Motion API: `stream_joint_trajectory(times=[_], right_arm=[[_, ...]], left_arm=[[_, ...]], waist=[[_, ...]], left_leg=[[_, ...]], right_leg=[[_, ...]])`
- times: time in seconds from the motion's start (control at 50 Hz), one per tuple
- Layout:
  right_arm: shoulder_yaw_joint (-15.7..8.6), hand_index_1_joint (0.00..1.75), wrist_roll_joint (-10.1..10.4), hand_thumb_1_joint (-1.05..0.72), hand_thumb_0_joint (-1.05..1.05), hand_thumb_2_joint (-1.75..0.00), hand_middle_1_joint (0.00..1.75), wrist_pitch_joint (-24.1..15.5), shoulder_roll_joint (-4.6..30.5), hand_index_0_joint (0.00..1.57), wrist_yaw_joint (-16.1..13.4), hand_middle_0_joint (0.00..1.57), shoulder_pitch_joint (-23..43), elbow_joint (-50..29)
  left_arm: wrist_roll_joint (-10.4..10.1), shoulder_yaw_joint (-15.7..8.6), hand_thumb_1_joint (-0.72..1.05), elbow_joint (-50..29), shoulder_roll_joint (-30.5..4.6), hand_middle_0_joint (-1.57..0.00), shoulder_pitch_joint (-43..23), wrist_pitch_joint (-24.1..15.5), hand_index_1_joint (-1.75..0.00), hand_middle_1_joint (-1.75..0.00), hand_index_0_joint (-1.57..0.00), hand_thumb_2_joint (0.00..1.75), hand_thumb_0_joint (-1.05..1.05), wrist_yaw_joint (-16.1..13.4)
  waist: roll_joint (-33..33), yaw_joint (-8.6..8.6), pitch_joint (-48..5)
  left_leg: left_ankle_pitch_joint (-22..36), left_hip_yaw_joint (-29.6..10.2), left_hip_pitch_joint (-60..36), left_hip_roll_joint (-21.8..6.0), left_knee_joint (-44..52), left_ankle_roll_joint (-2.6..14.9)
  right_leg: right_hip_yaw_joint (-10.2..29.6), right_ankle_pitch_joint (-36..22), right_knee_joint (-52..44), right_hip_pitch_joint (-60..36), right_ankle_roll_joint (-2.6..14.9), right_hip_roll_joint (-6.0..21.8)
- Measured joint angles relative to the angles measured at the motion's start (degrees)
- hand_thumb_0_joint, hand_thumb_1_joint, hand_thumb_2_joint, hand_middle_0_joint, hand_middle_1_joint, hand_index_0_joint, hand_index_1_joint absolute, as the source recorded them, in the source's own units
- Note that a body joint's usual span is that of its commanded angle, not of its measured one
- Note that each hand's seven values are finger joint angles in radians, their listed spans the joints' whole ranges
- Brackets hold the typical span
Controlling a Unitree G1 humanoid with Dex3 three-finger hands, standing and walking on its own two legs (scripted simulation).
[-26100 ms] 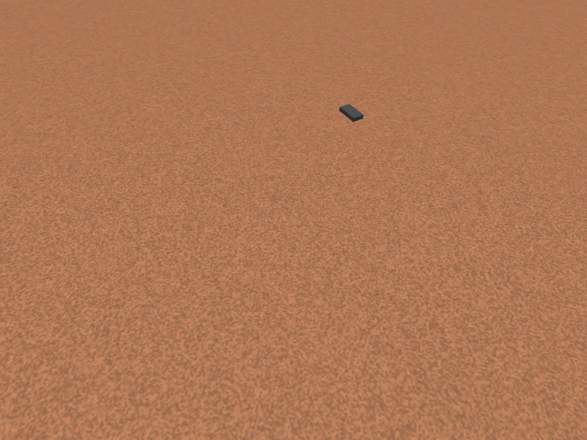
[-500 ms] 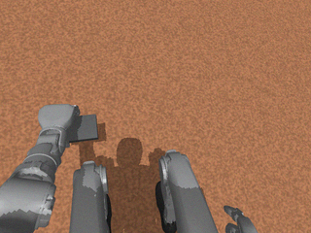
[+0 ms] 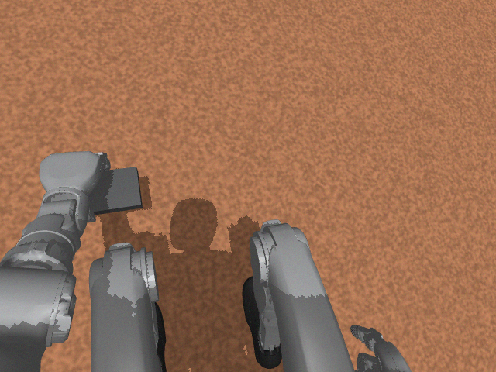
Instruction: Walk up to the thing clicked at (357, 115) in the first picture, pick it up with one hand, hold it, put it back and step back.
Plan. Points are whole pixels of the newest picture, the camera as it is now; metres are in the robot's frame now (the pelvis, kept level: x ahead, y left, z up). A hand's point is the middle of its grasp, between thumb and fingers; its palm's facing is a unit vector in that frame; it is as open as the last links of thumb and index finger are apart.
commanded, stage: crouch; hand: left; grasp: from above
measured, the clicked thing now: (99, 192) +0.43 +0.19 -0.23
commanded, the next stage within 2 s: lower in 0.44 s
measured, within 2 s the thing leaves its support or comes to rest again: rests again in 1.46 s
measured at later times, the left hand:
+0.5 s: hand (90, 190) +0.44 +0.21 -0.23, palm faces -0.49 -0.03 -0.87, open 10.3 cm
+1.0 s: hand (100, 193) +0.45 +0.21 -0.29, palm faces -0.49 -0.04 -0.87, open 10.3 cm
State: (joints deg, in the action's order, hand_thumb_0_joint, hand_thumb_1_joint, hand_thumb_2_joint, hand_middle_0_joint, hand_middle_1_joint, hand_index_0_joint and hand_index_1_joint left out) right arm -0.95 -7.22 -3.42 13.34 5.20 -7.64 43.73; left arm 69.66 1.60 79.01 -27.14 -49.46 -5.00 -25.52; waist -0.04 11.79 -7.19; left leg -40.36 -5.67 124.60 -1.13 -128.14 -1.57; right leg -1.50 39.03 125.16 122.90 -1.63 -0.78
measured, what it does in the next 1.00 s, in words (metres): lowers itself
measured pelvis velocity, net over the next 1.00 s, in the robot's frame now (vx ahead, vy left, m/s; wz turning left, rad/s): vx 0.00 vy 0.00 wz -0.06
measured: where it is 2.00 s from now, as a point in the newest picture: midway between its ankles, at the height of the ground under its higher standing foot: (210, 351)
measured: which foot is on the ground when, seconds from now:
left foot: down 0.00-1.00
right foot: down 0.00-1.00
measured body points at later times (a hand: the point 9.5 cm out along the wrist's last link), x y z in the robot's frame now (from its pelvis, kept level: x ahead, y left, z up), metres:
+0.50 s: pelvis -0.01 +0.00 -0.05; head +0.23 +0.05 +0.34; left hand +0.46 +0.21 -0.18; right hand +0.03 -0.27 -0.16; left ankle +0.07 +0.13 -0.35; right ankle +0.09 -0.13 -0.35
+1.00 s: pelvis +0.00 +0.00 -0.07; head +0.26 +0.06 +0.29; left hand +0.47 +0.21 -0.24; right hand +0.02 -0.27 -0.18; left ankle +0.07 +0.13 -0.35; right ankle +0.09 -0.13 -0.35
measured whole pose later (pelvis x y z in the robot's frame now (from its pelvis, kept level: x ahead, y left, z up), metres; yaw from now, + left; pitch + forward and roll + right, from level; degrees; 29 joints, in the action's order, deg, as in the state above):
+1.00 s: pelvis +0.00 +0.00 -0.07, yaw -4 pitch +33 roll -7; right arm 5.0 -12.5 -8.7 15.4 11.7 -7.4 45.4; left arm 73.5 -3.1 92.8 -36.0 -55.9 -9.0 -33.5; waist 2.0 17.0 0.5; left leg -41.6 -9.8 134.6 -0.4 -142.9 -2.3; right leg -4.1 38.9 137.4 131.9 -2.3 -1.8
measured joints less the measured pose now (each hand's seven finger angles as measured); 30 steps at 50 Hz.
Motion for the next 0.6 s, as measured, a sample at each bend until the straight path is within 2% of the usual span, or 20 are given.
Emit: stream_joint_trajectory(times=[0.18,0.38,0.44,0.6], right_arm=[[0.77,0.3,-0.92,-0.9,0.01,-0.89,0.3,-0.59,0.25,0.2,0.61,0.2,-0.47,1.34],[2.17,0.3,-1.45,-0.9,0.01,-0.89,0.3,-1.37,0.46,0.2,1.38,0.2,-1.01,2.05],[2.74,0.3,-1.52,-0.9,0.01,-0.89,0.3,-1.59,0.69,0.2,1.73,0.2,-1.22,1.99],[3.19,0.3,-2.1,-0.91,0.01,-0.89,0.3,-2.04,1.38,0.2,2.64,0.2,-1.16,1.69]], left_arm=[[0.74,-1.04,-0.01,4.28,-1.56,-0.81,-2.84,0.01,-0.33,-0.29,-0.76,0.4,0.03,-2.39],[0.04,-0.89,0.01,8.5,-2.9,-0.78,-5.5,-0.37,-0.35,-0.32,-0.74,0.38,0.03,-1.78],[0.55,-1.27,0.02,8.59,-3.25,-0.78,-5.53,-0.93,-0.36,-0.33,-0.74,0.37,0.03,-1.37],[1.53,-2.05,0.02,8.96,-4.15,-0.77,-5.28,-1.94,-0.38,-0.36,-0.73,0.37,0.03,-2.96]], waist=[[-0.04,1.19,0.94],[-0.35,2.06,1.93],[-0.2,2.2,2.3],[0.12,2.44,3.41]], left_leg=[[1.06,-0.34,3.96,0.23,-4.19,0.19],[1.15,-0.82,6.27,0.5,-7.13,0.25],[0.9,-1.09,6.67,0.53,-7.91,0.13],[0.32,-1.78,7.69,0.66,-9.89,-0.28]], right_leg=[[0.01,-1.17,3.82,3.73,-0.38,-0.24],[-0.22,-1.26,6.41,5.72,-0.54,-0.31],[-0.4,-1.11,7.08,6.11,-0.56,-0.37],[-0.87,-0.73,8.92,7.21,-0.47,-0.46]])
